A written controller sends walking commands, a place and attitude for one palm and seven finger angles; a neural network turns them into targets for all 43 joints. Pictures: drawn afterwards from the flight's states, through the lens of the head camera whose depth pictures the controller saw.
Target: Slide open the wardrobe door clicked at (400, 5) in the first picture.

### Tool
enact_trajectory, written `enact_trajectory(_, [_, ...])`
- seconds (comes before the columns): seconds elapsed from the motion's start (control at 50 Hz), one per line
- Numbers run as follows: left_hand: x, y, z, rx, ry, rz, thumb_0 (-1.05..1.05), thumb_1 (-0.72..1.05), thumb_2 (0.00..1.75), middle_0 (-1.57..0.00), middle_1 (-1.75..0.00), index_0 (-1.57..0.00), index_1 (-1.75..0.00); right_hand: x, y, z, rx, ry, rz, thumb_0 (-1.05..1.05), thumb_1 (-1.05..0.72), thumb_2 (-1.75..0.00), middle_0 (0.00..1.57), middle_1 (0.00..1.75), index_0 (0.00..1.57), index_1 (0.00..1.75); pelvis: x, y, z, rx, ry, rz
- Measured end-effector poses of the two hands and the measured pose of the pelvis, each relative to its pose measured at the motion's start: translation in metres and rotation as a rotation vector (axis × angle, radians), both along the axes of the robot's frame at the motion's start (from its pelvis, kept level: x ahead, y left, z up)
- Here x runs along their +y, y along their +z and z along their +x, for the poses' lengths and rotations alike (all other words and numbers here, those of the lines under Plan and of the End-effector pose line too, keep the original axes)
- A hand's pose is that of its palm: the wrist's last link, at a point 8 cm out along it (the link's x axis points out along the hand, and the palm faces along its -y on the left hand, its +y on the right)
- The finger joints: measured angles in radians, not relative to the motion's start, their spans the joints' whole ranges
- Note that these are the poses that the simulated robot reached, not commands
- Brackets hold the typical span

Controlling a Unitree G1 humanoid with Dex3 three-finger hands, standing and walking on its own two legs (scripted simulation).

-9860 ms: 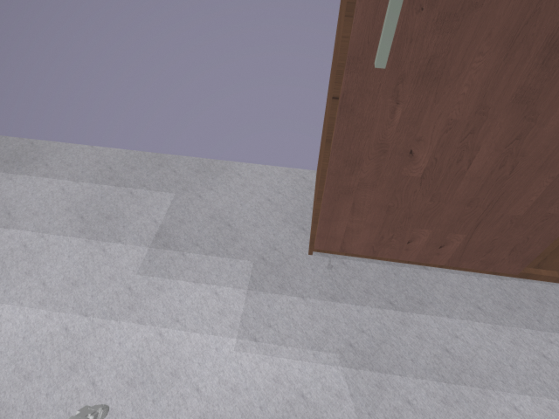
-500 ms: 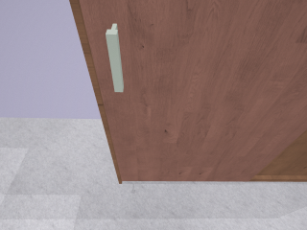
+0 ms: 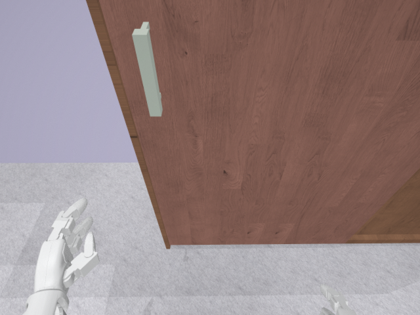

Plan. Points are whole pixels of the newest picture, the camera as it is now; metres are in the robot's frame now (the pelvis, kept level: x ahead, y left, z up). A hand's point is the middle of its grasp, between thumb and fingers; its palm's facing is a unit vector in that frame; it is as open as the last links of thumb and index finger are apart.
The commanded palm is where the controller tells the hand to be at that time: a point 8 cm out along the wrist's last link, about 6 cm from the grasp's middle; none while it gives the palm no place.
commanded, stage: raise the hand with hooked fingers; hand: left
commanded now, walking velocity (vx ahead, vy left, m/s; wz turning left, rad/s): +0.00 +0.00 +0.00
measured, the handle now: (151, 71) +0.51 +0.14 +0.21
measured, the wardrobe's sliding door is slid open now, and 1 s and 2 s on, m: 0.00 0.00 0.00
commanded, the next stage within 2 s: move the hooked fingers beside the handle in 1.90 s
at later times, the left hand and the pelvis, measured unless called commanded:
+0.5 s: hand (73, 254) +0.21 +0.23 +0.07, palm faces +0.04 -1.00 -0.07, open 10.2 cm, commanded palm +0.17 +0.29 +0.08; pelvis -0.01 -0.02 -0.02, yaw +0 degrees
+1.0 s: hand (21, 210) +0.23 +0.28 +0.16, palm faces +0.09 -0.99 -0.07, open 13.1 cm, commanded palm +0.20 +0.32 +0.17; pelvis -0.01 +0.02 +0.01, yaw +1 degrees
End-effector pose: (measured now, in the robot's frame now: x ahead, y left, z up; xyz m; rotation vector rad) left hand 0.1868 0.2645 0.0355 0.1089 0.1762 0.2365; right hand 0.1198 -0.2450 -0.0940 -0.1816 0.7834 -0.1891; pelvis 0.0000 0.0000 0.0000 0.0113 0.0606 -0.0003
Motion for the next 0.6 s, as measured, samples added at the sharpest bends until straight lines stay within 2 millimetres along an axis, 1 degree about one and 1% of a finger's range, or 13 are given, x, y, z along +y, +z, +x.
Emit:
enact_trajectory(0.02, [-0.003,0.006,0.004,-0.079,-0.046,-0.002,0.01,0.82,0.86,-0.21,-0.36,-0.21,-0.36,-0.001,0.000,0.007,-0.039,0.004,0.005,0.01,-0.91,-0.90,0.20,0.30,0.20,0.30,-0.002,-0.005,-0.004,0.023,-0.005,-0.002])
enact_trajectory(0.06, [-0.010,0.005,0.003,-0.179,-0.150,-0.010,0.00,0.79,0.84,-0.21,-0.38,-0.21,-0.38,-0.005,0.000,0.020,-0.111,0.015,0.011,0.01,-0.91,-0.90,0.20,0.30,0.20,0.30,-0.007,-0.017,-0.012,0.059,-0.012,-0.004])
enact_trajectory(0.12, [-0.013,-0.015,-0.015,-0.160,-0.226,-0.050,0.00,0.73,0.82,-0.22,-0.42,-0.21,-0.42,-0.012,0.001,0.035,-0.191,0.035,-0.002,0.01,-0.91,-0.90,0.20,0.30,0.20,0.30,-0.013,-0.031,-0.021,0.078,-0.014,-0.006])
enact_trajectory(0.16, [-0.008,-0.028,-0.032,-0.107,-0.199,-0.083,0.00,0.68,0.80,-0.22,-0.45,-0.22,-0.45,-0.016,0.004,0.042,-0.226,0.044,-0.022,0.01,-0.91,-0.90,0.20,0.30,0.20,0.30,-0.016,-0.037,-0.023,0.078,-0.010,-0.009])
enact_trajectory(0.2, [0.000,-0.032,-0.049,-0.082,-0.137,-0.089,0.01,0.63,0.78,-0.23,-0.48,-0.23,-0.47,-0.019,0.007,0.046,-0.242,0.057,-0.044,0.01,-0.91,-0.90,0.20,0.30,0.20,0.30,-0.018,-0.039,-0.023,0.071,-0.003,-0.016])
enact_trajectory(0.24, [0.006,-0.026,-0.060,-0.102,-0.080,-0.070,0.01,0.59,0.76,-0.23,-0.51,-0.23,-0.50,-0.019,0.008,0.047,-0.244,0.073,-0.064,0.01,-0.91,-0.90,0.20,0.30,0.20,0.30,-0.020,-0.039,-0.023,0.060,0.008,-0.025])
enact_trajectory(0.28, [0.009,-0.014,-0.063,-0.154,-0.059,-0.043,0.01,0.54,0.74,-0.23,-0.54,-0.23,-0.53,-0.018,0.008,0.046,-0.232,0.092,-0.079,0.01,-0.91,-0.90,0.20,0.30,0.20,0.30,-0.021,-0.038,-0.022,0.049,0.019,-0.033])
enact_trajectory(0.32, [0.009,-0.002,-0.057,-0.204,-0.080,-0.025,0.01,0.49,0.72,-0.23,-0.57,-0.23,-0.56,-0.016,0.006,0.043,-0.212,0.106,-0.085,0.01,-0.91,-0.90,0.20,0.30,0.20,0.30,-0.022,-0.036,-0.022,0.040,0.028,-0.041])
enact_trajectory(0.36, [0.009,0.008,-0.046,-0.223,-0.127,-0.019,0.01,0.45,0.70,-0.24,-0.59,-0.23,-0.59,-0.014,0.003,0.038,-0.191,0.108,-0.082,0.01,-0.91,-0.90,0.20,0.30,0.20,0.30,-0.023,-0.033,-0.022,0.032,0.030,-0.045])
enact_trajectory(0.42, [0.012,0.018,-0.025,-0.194,-0.193,-0.026,0.01,0.38,0.67,-0.24,-0.64,-0.24,-0.64,-0.010,0.003,0.029,-0.169,0.089,-0.062,0.01,-0.91,-0.90,0.20,0.30,0.20,0.30,-0.021,-0.027,-0.019,0.023,0.023,-0.043])
enact_trajectory(0.48, [0.018,0.030,-0.008,-0.159,-0.210,-0.040,0.01,0.31,0.64,-0.25,-0.68,-0.25,-0.68,-0.007,0.005,0.021,-0.163,0.054,-0.038,0.02,-0.91,-0.90,0.20,0.30,0.20,0.30,-0.018,-0.019,-0.015,0.019,0.007,-0.036])
enact_trajectory(0.54, [0.027,0.042,0.001,-0.160,-0.190,-0.046,0.01,0.24,0.61,-0.25,-0.73,-0.25,-0.73,-0.005,0.009,0.015,-0.160,0.030,-0.023,0.02,-0.91,-0.90,0.20,0.30,0.20,0.30,-0.013,-0.013,-0.010,0.018,-0.006,-0.030])
enact_trajectory(0.6, [0.035,0.053,0.005,-0.181,-0.173,-0.046,0.01,0.17,0.58,-0.26,-0.77,-0.26,-0.77,-0.003,0.013,0.012,-0.154,0.025,-0.024,0.02,-0.91,-0.90,0.20,0.30,0.20,0.30,-0.007,-0.009,-0.006,0.015,-0.013,-0.028])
